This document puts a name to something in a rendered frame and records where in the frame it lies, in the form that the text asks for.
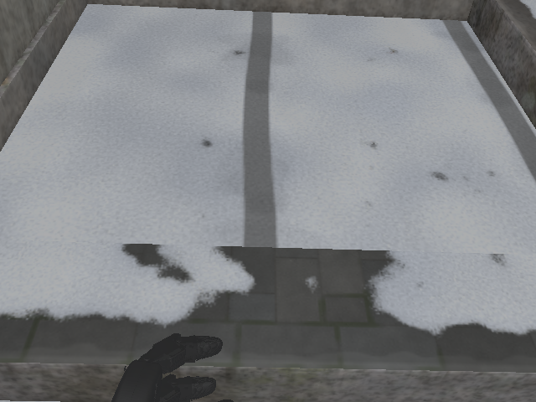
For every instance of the left robot hand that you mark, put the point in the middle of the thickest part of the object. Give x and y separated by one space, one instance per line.
142 380

